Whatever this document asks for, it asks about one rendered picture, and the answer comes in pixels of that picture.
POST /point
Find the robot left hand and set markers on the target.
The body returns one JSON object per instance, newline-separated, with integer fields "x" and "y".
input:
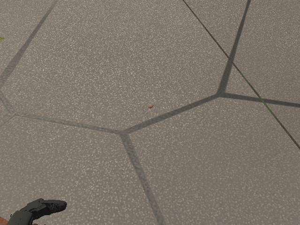
{"x": 35, "y": 210}

